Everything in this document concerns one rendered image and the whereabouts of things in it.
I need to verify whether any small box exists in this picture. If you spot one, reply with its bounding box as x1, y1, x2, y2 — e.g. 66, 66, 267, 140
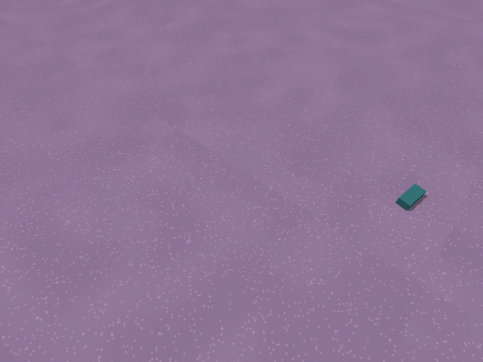
396, 184, 426, 210

